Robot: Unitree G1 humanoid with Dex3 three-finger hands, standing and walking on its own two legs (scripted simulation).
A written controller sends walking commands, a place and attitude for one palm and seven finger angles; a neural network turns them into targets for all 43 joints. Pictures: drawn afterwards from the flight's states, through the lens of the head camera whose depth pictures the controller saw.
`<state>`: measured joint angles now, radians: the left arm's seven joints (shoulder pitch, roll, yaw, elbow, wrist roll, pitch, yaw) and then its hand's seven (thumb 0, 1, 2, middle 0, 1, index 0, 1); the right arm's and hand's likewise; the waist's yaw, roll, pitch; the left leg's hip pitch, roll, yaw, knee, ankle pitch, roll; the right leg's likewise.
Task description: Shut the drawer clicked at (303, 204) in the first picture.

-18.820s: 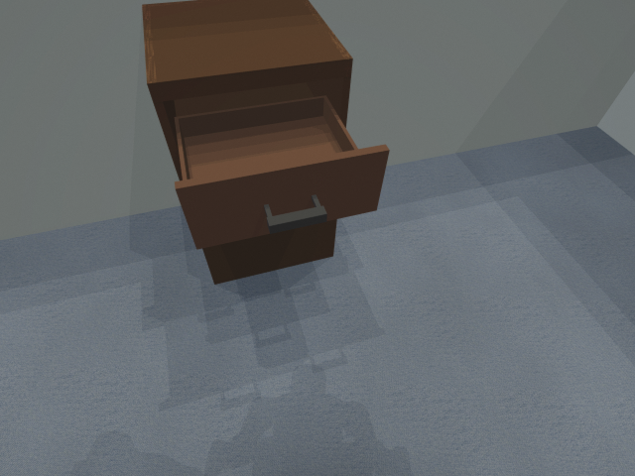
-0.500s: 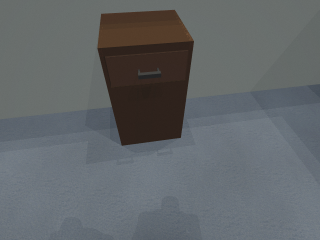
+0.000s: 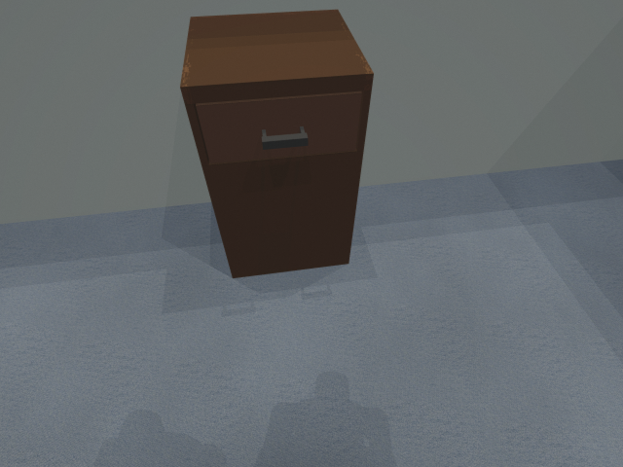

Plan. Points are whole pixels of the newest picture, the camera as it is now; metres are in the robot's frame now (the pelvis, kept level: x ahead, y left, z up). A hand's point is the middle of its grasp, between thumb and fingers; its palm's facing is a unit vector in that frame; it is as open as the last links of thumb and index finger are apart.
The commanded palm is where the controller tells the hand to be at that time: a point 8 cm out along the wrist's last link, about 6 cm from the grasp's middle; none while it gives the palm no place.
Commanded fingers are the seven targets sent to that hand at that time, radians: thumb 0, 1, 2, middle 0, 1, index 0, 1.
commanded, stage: look to check the result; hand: left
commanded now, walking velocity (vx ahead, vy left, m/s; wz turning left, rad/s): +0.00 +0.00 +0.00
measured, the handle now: (284, 136) +0.91 +0.11 -0.11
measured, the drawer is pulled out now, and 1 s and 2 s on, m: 0.00 0.00 0.00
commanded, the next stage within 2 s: stand and wait in 0.20 s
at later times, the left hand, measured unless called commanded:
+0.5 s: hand out of the picture +0.01 +0.17 -0.17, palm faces +0.03 -0.98 -0.21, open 7.4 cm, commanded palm none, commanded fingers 0.00 0.90 0.90 -0.20 -0.30 -0.20 -0.30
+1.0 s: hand out of the picture +0.03 +0.19 -0.17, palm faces +0.01 -0.97 -0.24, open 7.4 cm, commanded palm none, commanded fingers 0.00 0.90 0.90 -0.20 -0.30 -0.20 -0.30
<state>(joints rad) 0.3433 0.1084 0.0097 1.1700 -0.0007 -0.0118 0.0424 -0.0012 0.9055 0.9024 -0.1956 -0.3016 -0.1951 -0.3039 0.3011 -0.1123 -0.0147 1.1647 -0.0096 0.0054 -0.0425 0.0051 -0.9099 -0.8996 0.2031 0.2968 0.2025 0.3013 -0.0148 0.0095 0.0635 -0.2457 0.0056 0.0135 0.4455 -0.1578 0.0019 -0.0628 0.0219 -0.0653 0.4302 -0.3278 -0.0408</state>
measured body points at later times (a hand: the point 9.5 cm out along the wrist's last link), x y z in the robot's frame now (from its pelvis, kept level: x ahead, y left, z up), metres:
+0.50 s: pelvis +0.01 -0.01 +0.00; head +0.02 -0.01 +0.45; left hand +0.01 +0.22 -0.16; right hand +0.02 -0.24 -0.16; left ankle +0.05 +0.12 -0.74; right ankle -0.06 -0.09 -0.74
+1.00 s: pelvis +0.01 -0.01 +0.00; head +0.03 -0.01 +0.45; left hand +0.03 +0.24 -0.15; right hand +0.03 -0.26 -0.15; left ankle +0.05 +0.12 -0.74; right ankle -0.06 -0.09 -0.74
